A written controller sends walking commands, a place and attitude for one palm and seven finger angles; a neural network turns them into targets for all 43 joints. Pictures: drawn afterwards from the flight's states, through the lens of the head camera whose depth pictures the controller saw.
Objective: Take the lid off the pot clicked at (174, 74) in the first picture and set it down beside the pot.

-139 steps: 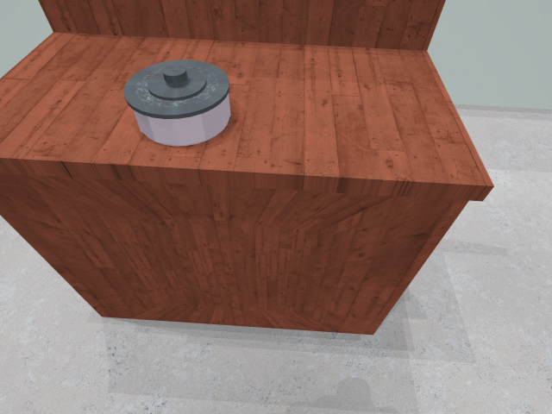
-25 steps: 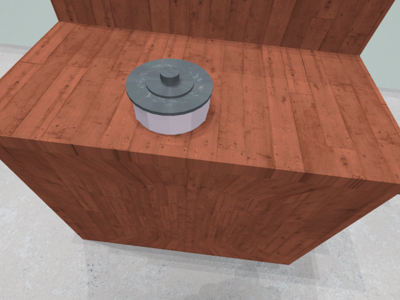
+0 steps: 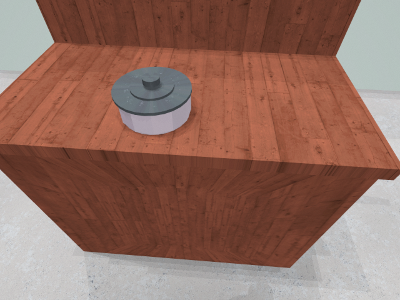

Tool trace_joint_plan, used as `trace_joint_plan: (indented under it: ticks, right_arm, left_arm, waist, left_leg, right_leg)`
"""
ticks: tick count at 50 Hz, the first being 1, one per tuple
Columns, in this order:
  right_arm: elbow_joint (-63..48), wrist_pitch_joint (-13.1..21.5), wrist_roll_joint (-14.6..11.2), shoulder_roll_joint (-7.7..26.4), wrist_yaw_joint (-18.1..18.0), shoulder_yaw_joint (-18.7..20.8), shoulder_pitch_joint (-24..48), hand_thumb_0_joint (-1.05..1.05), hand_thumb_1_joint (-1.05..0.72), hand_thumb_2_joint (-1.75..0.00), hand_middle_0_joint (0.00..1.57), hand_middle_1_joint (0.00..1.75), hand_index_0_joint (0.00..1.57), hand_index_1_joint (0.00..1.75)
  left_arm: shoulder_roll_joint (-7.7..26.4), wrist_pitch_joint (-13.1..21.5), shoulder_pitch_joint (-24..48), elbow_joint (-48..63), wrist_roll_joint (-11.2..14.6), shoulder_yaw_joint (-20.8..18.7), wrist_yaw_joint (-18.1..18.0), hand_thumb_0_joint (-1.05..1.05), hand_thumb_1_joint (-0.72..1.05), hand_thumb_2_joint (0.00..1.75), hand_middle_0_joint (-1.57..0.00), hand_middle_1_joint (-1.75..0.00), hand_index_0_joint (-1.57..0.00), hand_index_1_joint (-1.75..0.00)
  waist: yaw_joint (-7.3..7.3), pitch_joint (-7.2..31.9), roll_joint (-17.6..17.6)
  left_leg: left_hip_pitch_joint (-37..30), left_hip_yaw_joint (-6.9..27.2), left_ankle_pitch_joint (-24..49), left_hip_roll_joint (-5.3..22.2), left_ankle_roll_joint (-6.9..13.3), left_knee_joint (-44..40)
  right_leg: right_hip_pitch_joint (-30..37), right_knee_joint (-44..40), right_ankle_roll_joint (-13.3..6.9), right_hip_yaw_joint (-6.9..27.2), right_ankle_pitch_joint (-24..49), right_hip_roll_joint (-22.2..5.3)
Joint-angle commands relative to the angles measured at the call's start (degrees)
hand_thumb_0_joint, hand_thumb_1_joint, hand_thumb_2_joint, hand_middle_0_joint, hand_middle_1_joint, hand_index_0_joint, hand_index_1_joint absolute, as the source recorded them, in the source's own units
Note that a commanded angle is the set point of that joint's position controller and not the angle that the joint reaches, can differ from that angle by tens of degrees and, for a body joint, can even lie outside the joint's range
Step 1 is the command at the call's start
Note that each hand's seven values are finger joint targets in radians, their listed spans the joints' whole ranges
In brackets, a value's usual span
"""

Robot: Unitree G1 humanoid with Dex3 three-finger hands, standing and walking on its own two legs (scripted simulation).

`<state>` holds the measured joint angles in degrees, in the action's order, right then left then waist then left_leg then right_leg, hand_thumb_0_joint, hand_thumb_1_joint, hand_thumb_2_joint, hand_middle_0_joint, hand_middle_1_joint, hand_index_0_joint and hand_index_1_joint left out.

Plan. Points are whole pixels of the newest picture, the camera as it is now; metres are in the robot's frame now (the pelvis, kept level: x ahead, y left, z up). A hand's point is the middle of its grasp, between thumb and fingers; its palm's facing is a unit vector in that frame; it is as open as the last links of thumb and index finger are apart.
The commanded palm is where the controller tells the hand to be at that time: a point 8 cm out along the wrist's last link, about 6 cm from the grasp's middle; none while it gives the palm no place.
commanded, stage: come to a stop and stand still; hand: left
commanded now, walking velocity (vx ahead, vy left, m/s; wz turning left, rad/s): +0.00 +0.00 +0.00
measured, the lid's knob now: (150, 79) +0.55 +0.14 +0.15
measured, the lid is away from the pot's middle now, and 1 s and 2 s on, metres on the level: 0.00 0.00 0.00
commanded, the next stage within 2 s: look again from close up in 0.06 s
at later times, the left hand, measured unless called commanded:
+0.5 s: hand out of the picture +0.03 +0.20 -0.18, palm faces +0.04 -0.98 -0.21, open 7.4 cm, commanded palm none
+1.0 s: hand out of the picture +0.02 +0.21 -0.18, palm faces +0.02 -0.98 -0.20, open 7.4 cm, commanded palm none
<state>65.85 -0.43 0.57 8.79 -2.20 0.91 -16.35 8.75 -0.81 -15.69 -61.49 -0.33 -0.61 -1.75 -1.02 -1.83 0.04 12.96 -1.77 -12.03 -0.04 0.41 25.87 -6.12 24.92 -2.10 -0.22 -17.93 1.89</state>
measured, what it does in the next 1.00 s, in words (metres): stands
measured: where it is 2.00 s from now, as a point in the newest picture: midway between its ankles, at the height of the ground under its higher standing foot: outside the picture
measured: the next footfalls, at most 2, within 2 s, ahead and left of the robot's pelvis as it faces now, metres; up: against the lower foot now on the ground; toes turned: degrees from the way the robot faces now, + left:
right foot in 1.84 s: +0.20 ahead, -0.09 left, +0.00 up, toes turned +0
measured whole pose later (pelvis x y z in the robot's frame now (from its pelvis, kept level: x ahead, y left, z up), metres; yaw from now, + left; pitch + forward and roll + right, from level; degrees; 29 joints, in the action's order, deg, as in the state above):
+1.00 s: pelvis +0.01 +0.03 -0.01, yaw +0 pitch +0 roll +0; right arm 60.6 1.0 0.2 9.2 -1.5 0.4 -12.0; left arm 11.2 -0.4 -16.3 -58.4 -0.9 0.2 -2.1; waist 0.6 -2.2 -1.8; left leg 15.7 -2.0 -15.1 -2.3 3.2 30.3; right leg -8.0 27.8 0.6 0.1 -20.2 -0.3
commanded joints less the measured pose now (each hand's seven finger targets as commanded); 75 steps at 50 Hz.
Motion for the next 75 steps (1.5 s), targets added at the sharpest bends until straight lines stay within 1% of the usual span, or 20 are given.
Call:
trace_joint_plan:
  ticks: [1, 7, 8, 9, 11, 17, 20, 26, 35, 51, 59, 64, 66, 68, 69, 70, 71, 72, 73, 75]
  right_arm:
    - [-1.84, 0.70, -0.02, 4.73, -0.12, 0.47, -2.55, 0.00, -0.90, -0.90, 0.20, 0.30, 0.20, 0.30]
    - [-1.82, 0.97, -0.14, 4.80, -0.31, 0.46, -1.69, 0.00, -0.90, -0.90, 0.20, 0.30, 0.20, 0.30]
    - [-6.50, 2.16, -0.40, 5.69, 0.50, -0.12, 3.59, 0.00, -0.90, -0.90, 0.20, 0.30, 0.20, 0.30]
    - [-8.09, 1.67, -0.21, 2.75, 1.09, -0.37, 0.10, 0.00, -0.90, -0.90, 0.20, 0.30, 0.20, 0.30]
    - [-7.88, 1.29, 0.43, 3.16, 1.23, 0.22, -2.02, 0.00, -0.90, -0.90, 0.20, 0.30, 0.20, 0.30]
    - [-9.62, 2.06, 0.01, 5.78, 0.69, 0.47, -0.95, 0.00, -0.90, -0.90, 0.20, 0.30, 0.20, 0.30]
    - [-9.56, 2.21, -0.04, 6.17, 0.75, 0.40, -0.66, 0.00, -0.90, -0.90, 0.20, 0.30, 0.20, 0.30]
    - [-9.82, 2.47, 0.01, 7.13, 0.52, 0.37, 0.50, 0.00, -0.90, -0.90, 0.20, 0.30, 0.20, 0.30]
    - [-9.25, 2.57, -0.18, 7.46, 0.35, 0.60, 1.85, 0.00, -0.90, -0.90, 0.20, 0.30, 0.20, 0.30]
    - [-7.96, 2.37, -0.29, 7.62, 0.48, 0.68, 2.79, 0.00, -0.90, -0.90, 0.20, 0.30, 0.20, 0.30]
    - [-8.30, 1.67, 0.21, 7.91, 1.23, 1.43, 2.88, 0.00, -0.90, -0.90, 0.20, 0.30, 0.20, 0.30]
    - [-9.71, 2.56, 0.19, 5.84, 1.40, 1.43, 2.96, 0.00, -0.90, -0.90, 0.20, 0.30, 0.20, 0.30]
    - [-10.23, 3.00, 0.24, 5.48, 1.47, 1.55, 2.85, 0.00, -0.90, -0.90, 0.20, 0.30, 0.20, 0.30]
    - [-9.44, 3.56, 0.13, 5.32, 1.37, 1.49, 0.45, 0.00, -0.90, -0.90, 0.20, 0.30, 0.20, 0.30]
    - [-7.62, 4.00, 0.29, 7.04, 1.16, 1.74, -5.16, 0.00, -0.90, -0.90, 0.20, 0.30, 0.20, 0.30]
    - [-5.15, 4.31, 0.94, 11.01, 0.45, 2.57, -14.07, 0.00, -0.90, -0.90, 0.20, 0.30, 0.20, 0.30]
    - [-4.01, 3.91, 0.81, 12.09, -0.21, 2.53, -19.28, 0.00, -0.90, -0.90, 0.20, 0.30, 0.20, 0.30]
    - [-3.67, 3.51, 0.78, 10.18, -0.63, 1.68, -18.51, 0.00, -0.90, -0.90, 0.20, 0.30, 0.20, 0.30]
    - [-4.47, 3.73, 0.76, 7.59, -1.00, 0.99, -15.33, 0.00, -0.90, -0.90, 0.20, 0.30, 0.20, 0.30]
    - [-6.37, 3.86, 0.64, 6.06, -1.33, 0.37, -9.42, 0.00, -0.90, -0.90, 0.20, 0.30, 0.20, 0.30]
  left_arm:
    - [6.19, 1.21, -2.75, 1.65, 0.23, -1.16, -0.53, 0.00, 0.90, 0.90, -0.20, -0.30, -0.20, -0.30]
    - [5.18, 1.39, -4.15, 0.40, 0.16, -1.02, -0.56, 0.00, 0.90, 0.90, -0.20, -0.30, -0.20, -0.30]
    - [5.43, 3.55, -9.27, -0.92, -1.28, -0.47, -2.81, 0.00, 0.90, 0.90, -0.20, -0.30, -0.20, -0.30]
    - [7.86, 4.09, -6.46, 1.79, -0.86, -0.53, -2.49, 0.00, 0.90, 0.90, -0.20, -0.30, -0.20, -0.30]
    - [7.94, 3.88, -3.13, 3.15, -0.40, -0.75, -1.65, 0.00, 0.90, 0.90, -0.20, -0.30, -0.20, -0.30]
    - [4.98, 2.78, -5.65, 3.86, -0.44, -0.27, -1.57, 0.00, 0.90, 0.90, -0.20, -0.30, -0.20, -0.30]
    - [5.07, 2.56, -5.94, 4.19, -0.55, -0.09, -1.67, 0.00, 0.90, 0.90, -0.20, -0.30, -0.20, -0.30]
    - [6.89, 1.94, -5.47, 5.39, -0.22, -0.58, -1.52, 0.00, 0.90, 0.90, -0.20, -0.30, -0.20, -0.30]
    - [8.08, 1.80, -4.65, 5.91, -0.36, -0.60, -1.47, 0.00, 0.90, 0.90, -0.20, -0.30, -0.20, -0.30]
    - [8.70, 1.61, -4.21, 4.90, -0.20, -0.50, -0.88, 0.00, 0.90, 0.90, -0.20, -0.30, -0.20, -0.30]
    - [8.73, 1.29, -5.31, 4.27, -0.83, -1.18, 0.41, 0.00, 0.90, 0.90, -0.20, -0.30, -0.20, -0.30]
    - [10.37, 2.09, -8.11, 3.81, -0.70, -2.55, 0.42, 0.00, 0.90, 0.90, -0.20, -0.30, -0.20, -0.30]
    - [11.09, 2.48, -8.76, 3.94, -0.77, -3.00, 0.36, 0.00, 0.90, 0.90, -0.20, -0.30, -0.20, -0.30]
    - [10.57, 2.70, -7.63, 4.00, -1.03, -3.21, 0.20, 0.00, 0.90, 0.90, -0.20, -0.30, -0.20, -0.30]
    - [9.45, 2.74, -5.92, 4.54, -0.95, -2.84, 0.36, 0.00, 0.90, 0.90, -0.20, -0.30, -0.20, -0.30]
    - [7.19, 3.05, -3.61, 5.77, -0.62, -2.30, 0.43, 0.00, 0.90, 0.90, -0.20, -0.30, -0.20, -0.30]
    - [7.72, 3.58, 0.75, 8.01, -0.19, -2.00, -0.05, 0.00, 0.90, 0.90, -0.20, -0.30, -0.20, -0.30]
    - [8.40, 3.38, 3.06, 7.89, -0.26, -2.48, -0.61, 0.00, 0.90, 0.90, -0.20, -0.30, -0.20, -0.30]
    - [7.12, 2.99, 4.23, 7.76, -0.16, -2.49, -0.69, 0.00, 0.90, 0.90, -0.20, -0.30, -0.20, -0.30]
    - [4.81, 1.69, 3.49, 7.46, -0.41, -2.36, -0.26, 0.00, 0.90, 0.90, -0.20, -0.30, -0.20, -0.30]
  waist:
    - [0.47, -2.54, -0.99]
    - [0.61, -1.59, -0.29]
    - [2.82, -2.78, -1.73]
    - [-0.46, 1.01, -6.44]
    - [-0.72, 4.46, 1.62]
    - [0.68, -1.07, 0.40]
    - [0.78, -2.71, -2.95]
    - [1.55, 0.97, 1.50]
    - [1.53, 1.94, 0.21]
    - [1.69, 1.90, -0.27]
    - [1.76, -4.78, -0.31]
    - [2.19, -4.58, -8.93]
    - [2.41, -3.73, -8.80]
    - [0.47, -2.95, -4.92]
    - [-2.05, -0.38, 2.15]
    - [-4.84, 3.30, 14.47]
    - [-6.03, 3.10, 16.75]
    - [-5.41, 1.01, 11.16]
    - [-4.01, -1.40, 5.49]
    - [-0.50, -4.32, 3.88]
  left_leg:
    - [-3.01, 5.66, 5.05, 4.93, 0.57, -2.97]
    - [-3.63, 5.87, 7.29, 5.18, 0.74, -2.67]
    - [1.36, 3.43, 9.27, 4.59, -0.12, 9.44]
    - [3.65, 3.04, -5.04, 2.60, 0.30, 8.58]
    - [0.55, 2.39, -2.04, 2.14, -0.14, 6.87]
    - [1.59, 7.61, 8.48, 5.28, 2.54, 3.44]
    - [2.68, 7.39, 7.19, 4.99, 2.66, 2.06]
    - [-0.24, 8.51, 10.14, 5.53, 3.24, 0.69]
    - [-2.05, 7.77, 15.99, 5.58, 3.14, 1.09]
    - [-2.68, 7.96, 10.76, 5.45, 2.89, -1.35]
    - [5.38, 7.76, -15.77, 3.86, 3.14, -1.43]
    - [11.05, -0.42, -7.85, -0.19, 1.71, 12.18]
    - [11.59, -1.40, -6.22, 0.07, 1.80, 13.68]
    - [3.87, -0.74, -0.91, 0.69, 2.48, 7.48]
    - [-7.11, 5.75, 10.35, 3.91, 4.75, 2.76]
    - [-20.20, 21.80, 31.60, 14.38, 10.81, -0.81]
    - [-25.42, 28.49, 50.76, 19.80, 14.59, -2.80]
    - [-22.53, 25.79, 59.19, 20.34, 15.77, -1.27]
    - [-16.69, 21.56, 57.67, 19.59, 15.34, -1.98]
    - [-9.21, 15.05, 51.96, 15.91, 11.54, -4.68]
  right_leg:
    - [-7.07, -6.74, -0.65, 7.00, 6.78, -7.55]
    - [-6.54, -5.85, -0.39, 6.73, 9.94, -7.48]
    - [-5.79, -6.29, 1.88, 9.77, 33.83, -10.43]
    - [-3.06, -5.61, -0.31, 10.60, 28.67, -13.16]
    - [-3.76, -3.47, -4.44, 9.63, 17.97, -12.62]
    - [-7.98, 0.39, -1.80, 4.76, 7.65, -5.43]
    - [-8.17, -0.05, -1.42, 4.87, 6.02, -5.40]
    - [-6.57, 1.68, -0.64, 3.64, 6.65, -5.10]
    - [-5.78, 1.17, 0.09, 3.87, 11.21, -6.04]
    - [-4.92, -1.14, 0.49, 3.87, 9.29, -6.47]
    - [-8.52, -3.18, -1.91, 5.51, -11.51, -6.56]
    - [-2.68, -6.14, -6.30, 13.60, -4.41, -13.31]
    - [-0.21, -3.88, -7.33, 13.32, 5.48, -14.79]
    - [-3.01, 3.21, -5.95, 8.51, 15.48, -12.41]
    - [-9.55, 14.58, -3.20, 1.80, 19.04, -7.30]
    - [-22.14, 31.06, -0.03, -5.09, 5.18, -0.48]
    - [-30.96, 40.54, 0.09, -0.98, -16.42, 0.48]
    - [-32.62, 44.29, -0.21, 2.83, -16.13, -1.97]
    - [-31.11, 43.85, 0.08, 3.88, -13.81, -3.75]
    - [-27.08, 39.05, 1.43, 2.99, -10.78, -4.93]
